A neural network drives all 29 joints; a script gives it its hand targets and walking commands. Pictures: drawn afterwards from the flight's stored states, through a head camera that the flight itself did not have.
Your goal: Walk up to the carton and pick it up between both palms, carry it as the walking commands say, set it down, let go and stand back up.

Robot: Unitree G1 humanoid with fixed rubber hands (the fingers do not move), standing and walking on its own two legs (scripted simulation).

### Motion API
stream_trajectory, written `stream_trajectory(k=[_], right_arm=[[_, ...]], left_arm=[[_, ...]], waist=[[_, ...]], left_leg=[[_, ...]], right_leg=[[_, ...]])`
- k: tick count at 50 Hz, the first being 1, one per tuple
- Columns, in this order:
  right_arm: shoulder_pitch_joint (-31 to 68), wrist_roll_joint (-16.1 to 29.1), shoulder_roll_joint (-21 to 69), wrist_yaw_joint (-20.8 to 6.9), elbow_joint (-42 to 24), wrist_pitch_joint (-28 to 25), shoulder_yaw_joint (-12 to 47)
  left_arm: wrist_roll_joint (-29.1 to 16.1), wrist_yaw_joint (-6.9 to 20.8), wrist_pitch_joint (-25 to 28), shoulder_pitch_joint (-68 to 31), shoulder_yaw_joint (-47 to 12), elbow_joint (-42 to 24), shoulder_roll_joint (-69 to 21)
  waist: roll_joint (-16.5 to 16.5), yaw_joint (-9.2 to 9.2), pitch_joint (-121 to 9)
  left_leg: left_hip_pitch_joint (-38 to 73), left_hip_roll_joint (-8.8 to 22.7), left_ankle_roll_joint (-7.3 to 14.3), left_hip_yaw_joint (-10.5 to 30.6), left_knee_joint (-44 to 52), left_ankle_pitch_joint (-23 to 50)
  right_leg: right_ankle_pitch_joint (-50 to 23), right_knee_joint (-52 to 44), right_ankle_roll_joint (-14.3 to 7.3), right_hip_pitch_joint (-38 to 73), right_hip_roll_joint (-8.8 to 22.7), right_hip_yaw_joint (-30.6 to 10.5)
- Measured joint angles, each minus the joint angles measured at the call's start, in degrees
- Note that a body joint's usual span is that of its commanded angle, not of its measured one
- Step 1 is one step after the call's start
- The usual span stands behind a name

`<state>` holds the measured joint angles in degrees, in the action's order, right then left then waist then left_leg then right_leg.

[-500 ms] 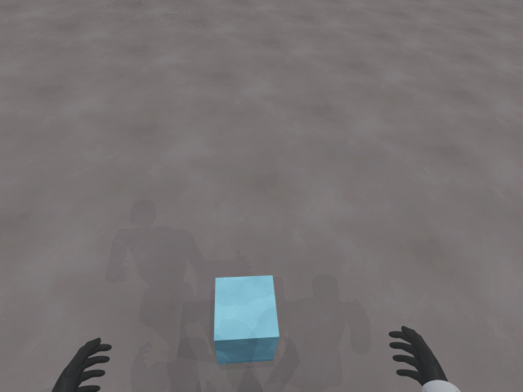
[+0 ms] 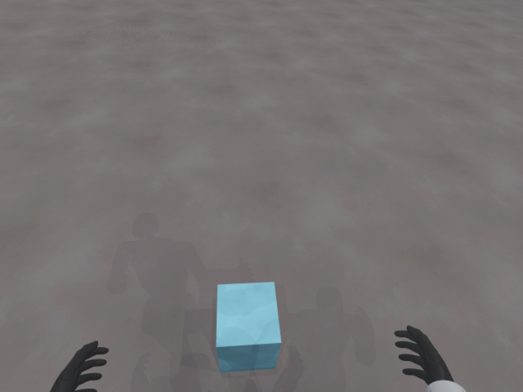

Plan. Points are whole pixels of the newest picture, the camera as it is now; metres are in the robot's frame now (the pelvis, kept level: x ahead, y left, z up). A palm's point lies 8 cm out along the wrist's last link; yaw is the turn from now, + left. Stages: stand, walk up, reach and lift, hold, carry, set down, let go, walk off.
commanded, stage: stand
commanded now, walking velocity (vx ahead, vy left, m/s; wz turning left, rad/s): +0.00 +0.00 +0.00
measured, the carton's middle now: (246, 327) +0.48 +0.03 -0.65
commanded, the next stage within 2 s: none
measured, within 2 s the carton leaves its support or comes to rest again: neither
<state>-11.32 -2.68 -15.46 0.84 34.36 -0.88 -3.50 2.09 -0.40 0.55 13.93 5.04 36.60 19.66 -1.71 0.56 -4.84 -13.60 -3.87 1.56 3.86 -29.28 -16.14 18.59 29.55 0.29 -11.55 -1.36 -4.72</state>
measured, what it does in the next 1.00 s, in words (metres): stands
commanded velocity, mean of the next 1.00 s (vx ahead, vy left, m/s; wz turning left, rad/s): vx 0.00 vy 0.00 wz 0.00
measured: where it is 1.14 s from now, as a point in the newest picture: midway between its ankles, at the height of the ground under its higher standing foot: outside the picture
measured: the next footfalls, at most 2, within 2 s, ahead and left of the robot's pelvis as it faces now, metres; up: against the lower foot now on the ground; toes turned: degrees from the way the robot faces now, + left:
none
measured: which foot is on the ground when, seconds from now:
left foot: down 0.00-1.00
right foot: down 0.00-1.00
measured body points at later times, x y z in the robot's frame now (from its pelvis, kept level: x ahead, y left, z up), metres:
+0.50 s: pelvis -0.01 +0.00 +0.00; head -0.03 +0.01 +0.45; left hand +0.13 +0.30 -0.08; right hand +0.17 -0.27 -0.06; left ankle -0.01 +0.10 -0.74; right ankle -0.03 -0.13 -0.74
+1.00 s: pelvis -0.02 +0.00 +0.00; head -0.03 +0.01 +0.45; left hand +0.12 +0.31 -0.08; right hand +0.15 -0.27 -0.06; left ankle -0.01 +0.10 -0.74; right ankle -0.03 -0.13 -0.74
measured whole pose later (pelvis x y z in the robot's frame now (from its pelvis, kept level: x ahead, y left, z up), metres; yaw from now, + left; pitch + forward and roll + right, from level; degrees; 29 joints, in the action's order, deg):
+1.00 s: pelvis -0.02 +0.00 +0.00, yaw +0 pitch -1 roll +0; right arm -11.3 -2.7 -16.7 0.6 36.1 -1.8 -3.5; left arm 2.1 -0.4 1.9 12.9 5.0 39.5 20.6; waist -1.2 0.6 -2.1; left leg -13.6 -3.8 1.6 3.8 -29.0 -14.5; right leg 17.1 29.6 0.3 -11.6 -1.4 -4.7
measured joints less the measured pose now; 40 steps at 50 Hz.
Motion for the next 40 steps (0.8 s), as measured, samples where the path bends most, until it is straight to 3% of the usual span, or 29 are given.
stream_trajectory(k=[40], right_arm=[[0.0,0.0,-0.85,-0.12,1.43,-0.9,0.0]], left_arm=[[0.0,0.0,1.28,-0.68,0.0,2.1,0.86]], waist=[[0.33,0.0,2.32]], left_leg=[[0.0,0.02,0.05,-0.02,0.02,1.28]], right_leg=[[-1.24,0.0,-0.01,0.0,-0.01,0.04]])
